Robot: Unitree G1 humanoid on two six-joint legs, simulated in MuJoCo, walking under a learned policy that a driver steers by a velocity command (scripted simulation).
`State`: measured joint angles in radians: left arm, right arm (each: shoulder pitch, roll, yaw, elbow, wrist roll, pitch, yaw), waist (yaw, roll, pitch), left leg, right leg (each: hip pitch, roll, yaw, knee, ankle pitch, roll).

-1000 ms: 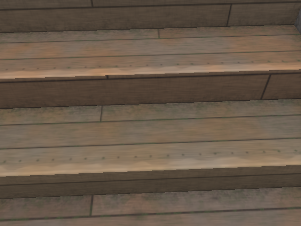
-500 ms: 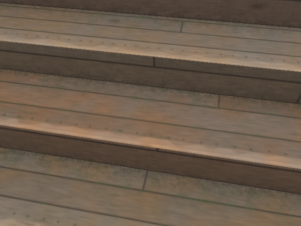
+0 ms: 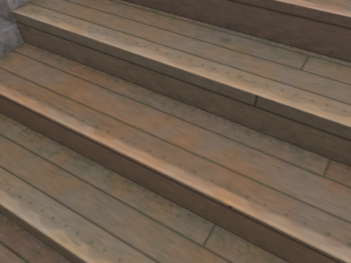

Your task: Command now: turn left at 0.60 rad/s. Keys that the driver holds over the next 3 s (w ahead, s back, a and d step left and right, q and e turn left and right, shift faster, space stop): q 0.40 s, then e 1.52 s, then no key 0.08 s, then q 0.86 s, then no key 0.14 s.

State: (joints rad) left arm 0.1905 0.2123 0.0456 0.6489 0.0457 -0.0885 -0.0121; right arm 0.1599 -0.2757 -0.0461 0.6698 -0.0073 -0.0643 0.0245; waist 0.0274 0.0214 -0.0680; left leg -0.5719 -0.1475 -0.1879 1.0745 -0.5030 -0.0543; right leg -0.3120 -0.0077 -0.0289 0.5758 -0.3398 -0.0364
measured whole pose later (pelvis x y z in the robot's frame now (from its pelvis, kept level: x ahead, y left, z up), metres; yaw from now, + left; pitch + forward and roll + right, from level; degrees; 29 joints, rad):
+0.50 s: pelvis +0.02 +0.04 +0.00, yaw +18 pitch +3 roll +0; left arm 0.25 0.27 0.07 0.70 0.07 -0.04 0.03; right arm 0.15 -0.22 -0.03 0.68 -0.02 -0.03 0.06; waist 0.05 0.02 -0.01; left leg -0.31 0.03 0.05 0.50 -0.22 0.02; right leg -0.12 -0.14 -0.32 0.47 -0.37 0.03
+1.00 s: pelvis +0.03 +0.03 +0.00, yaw +5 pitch +2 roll +0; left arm 0.33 0.21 0.05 0.69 0.01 -0.09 -0.05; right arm 0.07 -0.28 -0.09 0.61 -0.04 -0.04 -0.04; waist 0.01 0.03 0.00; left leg -0.30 0.10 0.19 0.69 -0.43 -0.04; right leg -0.26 0.01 0.00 0.58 -0.37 -0.03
